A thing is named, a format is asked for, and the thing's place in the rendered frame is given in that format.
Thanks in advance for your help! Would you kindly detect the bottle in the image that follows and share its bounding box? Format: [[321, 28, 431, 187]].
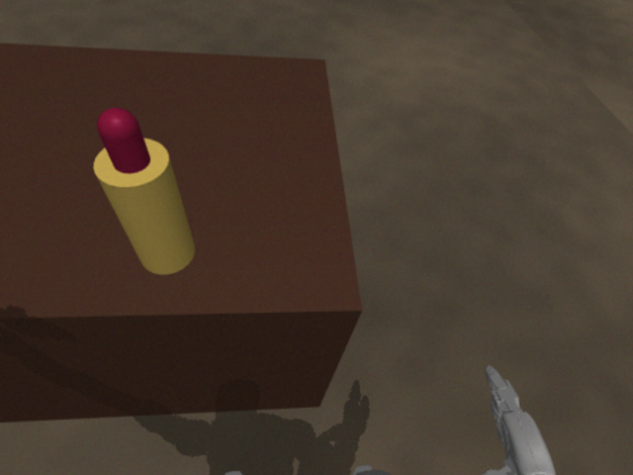
[[93, 108, 195, 275]]

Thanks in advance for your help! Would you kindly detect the right robot hand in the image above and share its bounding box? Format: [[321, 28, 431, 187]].
[[482, 365, 556, 475]]

